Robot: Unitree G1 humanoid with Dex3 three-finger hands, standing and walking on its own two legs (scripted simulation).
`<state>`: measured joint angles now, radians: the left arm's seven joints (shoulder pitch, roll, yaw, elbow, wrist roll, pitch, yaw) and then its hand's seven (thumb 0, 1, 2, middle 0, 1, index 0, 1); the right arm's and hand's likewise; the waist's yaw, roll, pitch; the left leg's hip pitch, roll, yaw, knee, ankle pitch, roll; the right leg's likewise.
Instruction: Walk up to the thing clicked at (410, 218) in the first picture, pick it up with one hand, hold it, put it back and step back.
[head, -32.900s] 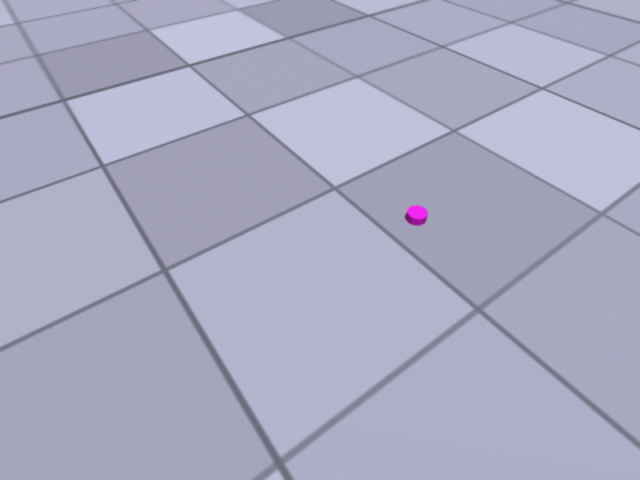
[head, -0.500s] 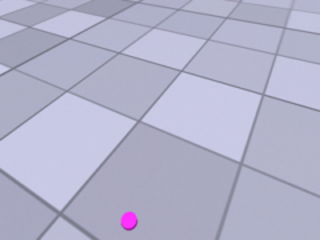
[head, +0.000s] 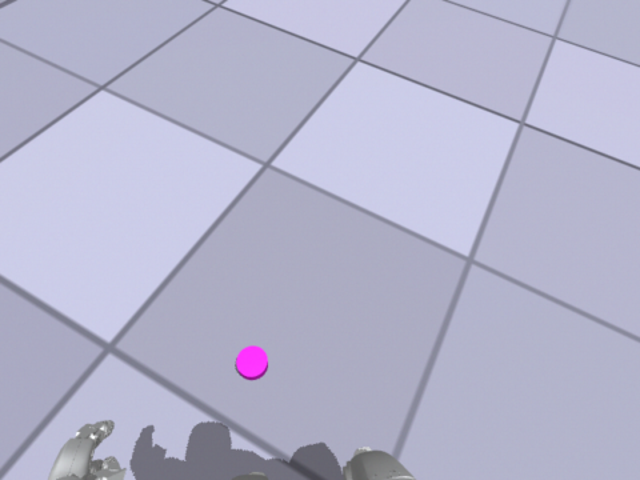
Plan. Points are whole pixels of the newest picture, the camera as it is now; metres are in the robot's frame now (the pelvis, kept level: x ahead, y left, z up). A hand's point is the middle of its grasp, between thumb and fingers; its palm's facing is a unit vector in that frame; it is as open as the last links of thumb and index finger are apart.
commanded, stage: step back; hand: left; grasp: from above
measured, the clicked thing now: (252, 362) +0.46 +0.15 -0.74
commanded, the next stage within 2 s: none
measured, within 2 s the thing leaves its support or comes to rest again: neither
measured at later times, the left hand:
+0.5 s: hand out of the picture +0.02 +0.25 -0.13, palm faces -0.07 -0.91 -0.42, open 7.3 cm
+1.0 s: hand out of the picture -0.13 +0.29 -0.15, palm faces -0.02 -0.93 -0.37, open 7.3 cm
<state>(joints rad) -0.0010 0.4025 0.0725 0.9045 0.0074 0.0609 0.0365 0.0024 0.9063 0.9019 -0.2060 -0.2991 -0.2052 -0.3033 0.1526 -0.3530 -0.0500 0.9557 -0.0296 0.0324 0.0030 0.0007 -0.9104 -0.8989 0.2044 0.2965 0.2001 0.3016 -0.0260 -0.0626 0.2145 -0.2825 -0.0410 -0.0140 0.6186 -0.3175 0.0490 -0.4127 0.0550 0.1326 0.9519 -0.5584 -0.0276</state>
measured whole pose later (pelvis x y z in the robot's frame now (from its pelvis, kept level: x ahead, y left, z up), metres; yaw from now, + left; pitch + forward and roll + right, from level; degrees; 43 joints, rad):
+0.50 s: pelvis -0.09 -0.01 +0.00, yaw -5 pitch -3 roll +2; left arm 0.18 0.35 0.08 0.86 0.04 0.04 0.01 0.00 0.90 0.90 -0.21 -0.30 -0.21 -0.30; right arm 0.12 -0.38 -0.04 0.89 0.00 0.05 -0.01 0.00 -0.91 -0.90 0.21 0.30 0.20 0.30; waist 0.02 0.01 0.15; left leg -0.45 -0.12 -0.11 1.09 -0.49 0.00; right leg -0.28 0.02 0.04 0.60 -0.28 -0.05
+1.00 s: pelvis -0.24 +0.02 +0.01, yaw -3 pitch -1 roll -2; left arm 0.19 0.41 0.10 0.82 0.02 0.07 0.01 0.00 0.90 0.90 -0.21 -0.30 -0.21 -0.30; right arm 0.15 -0.34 -0.03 0.85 -0.04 0.02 -0.01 0.00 -0.90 -0.90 0.21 0.30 0.21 0.30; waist 0.02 -0.04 0.15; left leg -0.31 0.02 -0.03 0.55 -0.22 0.01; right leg -0.44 0.11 0.17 1.19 -0.47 0.02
